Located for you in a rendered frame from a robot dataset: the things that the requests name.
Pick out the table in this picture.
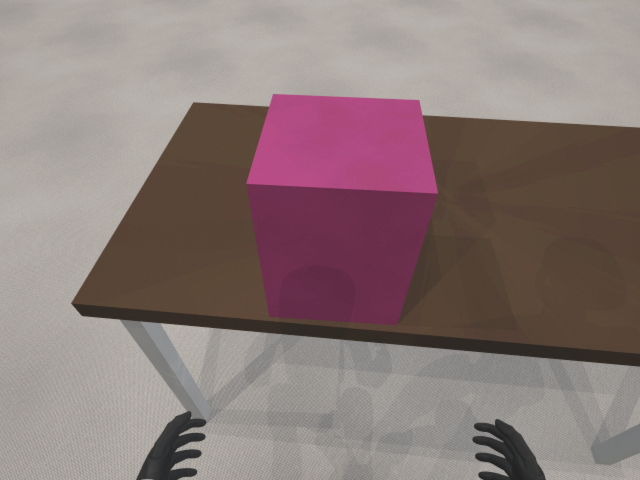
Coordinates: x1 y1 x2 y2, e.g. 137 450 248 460
71 102 640 465

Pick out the carton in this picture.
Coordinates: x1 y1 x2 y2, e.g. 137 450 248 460
246 94 438 325

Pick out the robot left hand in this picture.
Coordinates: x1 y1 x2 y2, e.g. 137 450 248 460
136 411 206 480

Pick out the robot right hand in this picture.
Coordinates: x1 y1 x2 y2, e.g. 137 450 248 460
473 419 546 480

